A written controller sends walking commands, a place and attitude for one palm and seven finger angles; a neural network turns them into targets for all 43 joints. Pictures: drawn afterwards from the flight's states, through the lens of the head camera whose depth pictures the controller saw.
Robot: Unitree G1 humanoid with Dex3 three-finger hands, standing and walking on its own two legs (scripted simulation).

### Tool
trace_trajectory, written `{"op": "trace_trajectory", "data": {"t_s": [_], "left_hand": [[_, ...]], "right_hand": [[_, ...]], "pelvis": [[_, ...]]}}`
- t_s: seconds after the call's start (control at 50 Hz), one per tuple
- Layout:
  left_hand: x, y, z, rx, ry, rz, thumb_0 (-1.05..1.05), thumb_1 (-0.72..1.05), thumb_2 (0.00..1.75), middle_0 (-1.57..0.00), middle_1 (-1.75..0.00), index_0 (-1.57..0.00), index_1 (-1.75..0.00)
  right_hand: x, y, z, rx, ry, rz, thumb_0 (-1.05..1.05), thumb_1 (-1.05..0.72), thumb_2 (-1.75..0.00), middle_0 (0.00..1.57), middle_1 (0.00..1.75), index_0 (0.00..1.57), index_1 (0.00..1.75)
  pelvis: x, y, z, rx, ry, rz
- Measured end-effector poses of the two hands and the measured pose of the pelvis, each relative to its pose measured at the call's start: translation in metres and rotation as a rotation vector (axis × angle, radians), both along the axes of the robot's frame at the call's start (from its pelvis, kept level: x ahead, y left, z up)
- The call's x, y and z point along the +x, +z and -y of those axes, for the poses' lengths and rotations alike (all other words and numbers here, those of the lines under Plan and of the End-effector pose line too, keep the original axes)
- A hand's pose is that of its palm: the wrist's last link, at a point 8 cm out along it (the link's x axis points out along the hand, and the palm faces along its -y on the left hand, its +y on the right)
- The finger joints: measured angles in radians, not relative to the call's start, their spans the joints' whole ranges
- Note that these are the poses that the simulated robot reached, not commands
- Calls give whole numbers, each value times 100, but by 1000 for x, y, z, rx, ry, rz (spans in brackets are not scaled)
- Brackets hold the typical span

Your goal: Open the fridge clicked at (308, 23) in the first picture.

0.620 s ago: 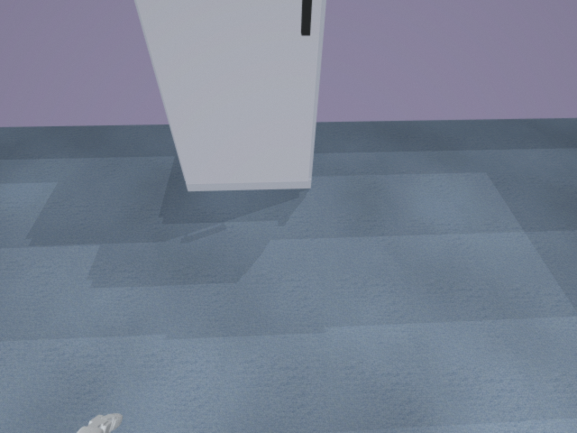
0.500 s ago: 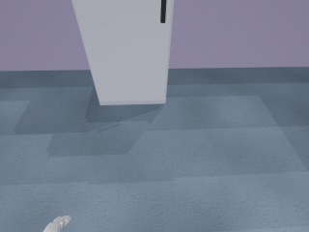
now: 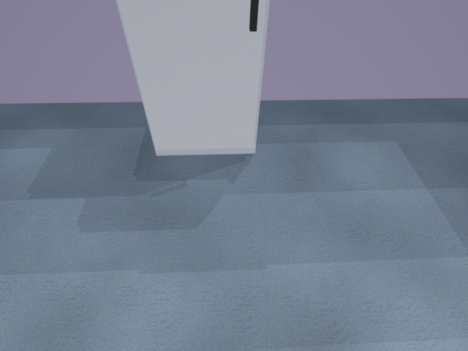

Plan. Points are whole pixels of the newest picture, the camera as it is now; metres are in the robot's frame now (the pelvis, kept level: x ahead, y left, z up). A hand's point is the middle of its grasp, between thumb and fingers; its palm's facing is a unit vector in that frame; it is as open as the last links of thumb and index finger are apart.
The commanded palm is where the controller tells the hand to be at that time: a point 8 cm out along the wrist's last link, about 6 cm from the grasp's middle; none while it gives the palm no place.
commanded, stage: stand and wait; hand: right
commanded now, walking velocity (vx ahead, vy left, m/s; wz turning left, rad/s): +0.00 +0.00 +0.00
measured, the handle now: out of the picture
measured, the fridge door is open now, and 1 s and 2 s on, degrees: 0 0 0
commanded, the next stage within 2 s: look at it before walking up in 0.20 s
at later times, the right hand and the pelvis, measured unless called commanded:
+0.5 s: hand out of the picture +0.08 -0.24 -0.15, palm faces -0.04 +0.94 -0.33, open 7.4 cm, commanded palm none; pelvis +0.00 +0.01 +0.00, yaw +0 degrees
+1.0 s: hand out of the picture +0.07 -0.24 -0.16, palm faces -0.03 +0.94 -0.33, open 7.4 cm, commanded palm none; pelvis +0.00 +0.01 +0.00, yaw +1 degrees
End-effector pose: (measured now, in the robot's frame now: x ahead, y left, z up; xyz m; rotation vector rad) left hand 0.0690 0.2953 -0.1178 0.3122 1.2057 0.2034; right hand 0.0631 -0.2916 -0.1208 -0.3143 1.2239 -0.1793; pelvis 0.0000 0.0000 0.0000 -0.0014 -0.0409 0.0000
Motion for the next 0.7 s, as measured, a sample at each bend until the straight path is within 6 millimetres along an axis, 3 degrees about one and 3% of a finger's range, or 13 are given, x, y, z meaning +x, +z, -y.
{"op": "trace_trajectory", "data": {"t_s": [0.18, 0.7], "left_hand": [[-9, -2, -2, -8, 7, -11, 1, 91, 90, -20, -30, -20, -30], [-4, 0, -3, -10, 5, -5, 1, 91, 90, -20, -30, -20, -30]], "right_hand": [[3, 3, -2, -6, 7, 15, 1, -90, -90, 20, 30, 21, 30], [4, 2, -9, 7, 10, 8, 1, -90, -90, 20, 30, 21, 30]], "pelvis": [[-3, 1, -3, -1, 1, 1], [-2, 2, -6, -1, 5, -3]]}}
